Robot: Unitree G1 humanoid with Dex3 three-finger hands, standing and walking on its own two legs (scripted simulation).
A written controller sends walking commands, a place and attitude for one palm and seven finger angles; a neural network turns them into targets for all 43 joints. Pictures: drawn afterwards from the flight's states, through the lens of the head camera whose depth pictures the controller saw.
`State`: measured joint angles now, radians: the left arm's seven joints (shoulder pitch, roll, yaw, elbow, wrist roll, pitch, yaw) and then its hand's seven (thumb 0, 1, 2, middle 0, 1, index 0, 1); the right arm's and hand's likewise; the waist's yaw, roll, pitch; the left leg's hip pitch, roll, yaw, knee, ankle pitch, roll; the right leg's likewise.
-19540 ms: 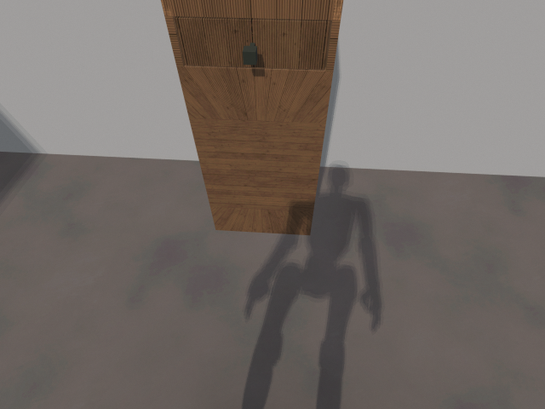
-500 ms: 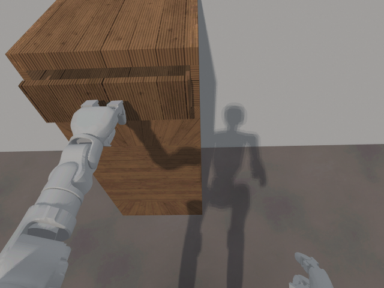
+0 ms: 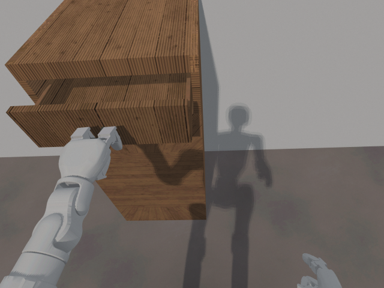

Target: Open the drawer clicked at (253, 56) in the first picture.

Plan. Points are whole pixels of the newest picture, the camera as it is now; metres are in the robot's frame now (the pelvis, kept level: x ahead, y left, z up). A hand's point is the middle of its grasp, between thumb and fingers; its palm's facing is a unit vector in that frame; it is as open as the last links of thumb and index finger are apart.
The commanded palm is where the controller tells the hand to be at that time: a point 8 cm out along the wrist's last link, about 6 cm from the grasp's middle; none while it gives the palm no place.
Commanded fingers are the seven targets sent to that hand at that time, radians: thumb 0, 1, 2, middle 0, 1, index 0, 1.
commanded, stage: pull the drawer open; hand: left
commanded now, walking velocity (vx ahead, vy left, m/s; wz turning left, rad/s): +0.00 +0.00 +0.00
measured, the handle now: (100, 141) +0.39 +0.23 +0.09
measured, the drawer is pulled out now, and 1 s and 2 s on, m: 0.11 0.20 0.30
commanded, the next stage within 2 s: open the thumb to release the handle in 1.90 s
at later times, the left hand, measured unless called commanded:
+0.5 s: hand (94, 183) +0.30 +0.22 +0.07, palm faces +0.00 -0.09 -1.00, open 6.1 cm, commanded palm +0.24 +0.24 +0.14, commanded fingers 0.00 0.90 0.90 -0.40 -1.35 -0.40 -1.35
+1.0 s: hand (85, 214) +0.23 +0.22 +0.07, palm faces +0.04 -0.08 -1.00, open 6.1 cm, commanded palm +0.21 +0.23 +0.14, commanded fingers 0.00 0.90 0.90 -0.40 -1.35 -0.40 -1.35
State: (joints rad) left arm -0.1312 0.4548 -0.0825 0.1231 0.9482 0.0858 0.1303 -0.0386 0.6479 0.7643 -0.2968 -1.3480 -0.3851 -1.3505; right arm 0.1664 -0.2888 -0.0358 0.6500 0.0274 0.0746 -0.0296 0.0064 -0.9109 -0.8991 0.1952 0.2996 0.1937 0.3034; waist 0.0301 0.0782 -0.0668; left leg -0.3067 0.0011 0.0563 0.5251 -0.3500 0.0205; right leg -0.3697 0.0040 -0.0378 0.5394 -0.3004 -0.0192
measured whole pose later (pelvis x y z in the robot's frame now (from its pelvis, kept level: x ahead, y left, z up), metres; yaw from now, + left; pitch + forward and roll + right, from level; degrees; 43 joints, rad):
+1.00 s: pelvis -0.02 -0.01 +0.00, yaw +1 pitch +2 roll +0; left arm 0.12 0.44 -0.13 -0.08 0.95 0.09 0.14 -0.03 0.63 0.75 -0.37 -1.31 -0.38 -1.35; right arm 0.04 -0.22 0.03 0.63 0.01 0.08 -0.04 0.01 -0.91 -0.90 0.20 0.30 0.20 0.30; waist 0.10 0.09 -0.05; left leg -0.22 0.00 0.03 0.51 -0.32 0.01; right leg -0.29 0.00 -0.06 0.54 -0.29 -0.03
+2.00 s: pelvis -0.02 -0.01 +0.00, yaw -1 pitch +2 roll +0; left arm 0.64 0.47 -0.04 -0.46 0.93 0.07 0.22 -0.01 0.62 0.75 -0.35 -1.31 -0.37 -1.34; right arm 0.10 -0.24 0.04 0.56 0.00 0.08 0.01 0.01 -0.91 -0.90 0.20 0.30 0.20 0.30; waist 0.10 0.09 -0.07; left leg -0.26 0.03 0.06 0.60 -0.37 0.00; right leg -0.32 0.03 -0.03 0.60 -0.31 -0.04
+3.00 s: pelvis -0.05 -0.02 +0.00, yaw +1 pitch -1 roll +0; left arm 0.33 0.43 -0.06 -0.25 0.96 0.07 0.14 0.00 -0.49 0.30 -0.32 -1.20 -0.33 -1.21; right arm 0.09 -0.23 0.02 0.64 -0.01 0.04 -0.03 0.01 -0.91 -0.90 0.20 0.30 0.20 0.30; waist 0.11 0.09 -0.02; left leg -0.22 0.00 0.03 0.51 -0.29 0.00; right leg -0.27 0.01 -0.06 0.52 -0.25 -0.04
